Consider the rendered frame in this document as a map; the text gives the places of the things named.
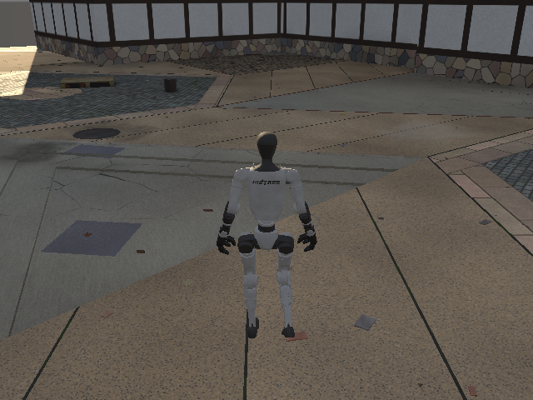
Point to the left robot upper arm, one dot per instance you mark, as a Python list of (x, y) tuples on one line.
[(236, 190)]

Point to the right robot upper arm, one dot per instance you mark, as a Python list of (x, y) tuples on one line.
[(293, 177)]

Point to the robot right forearm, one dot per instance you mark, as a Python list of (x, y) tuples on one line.
[(307, 222)]

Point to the left robot shin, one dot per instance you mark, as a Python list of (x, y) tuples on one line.
[(251, 302)]

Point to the robot left hand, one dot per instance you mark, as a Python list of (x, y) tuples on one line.
[(225, 241)]

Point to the robot left forearm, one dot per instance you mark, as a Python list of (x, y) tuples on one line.
[(226, 223)]

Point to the humanoid robot torso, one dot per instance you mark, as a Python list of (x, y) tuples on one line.
[(266, 191)]

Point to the robot right hand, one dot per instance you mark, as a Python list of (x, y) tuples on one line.
[(311, 239)]

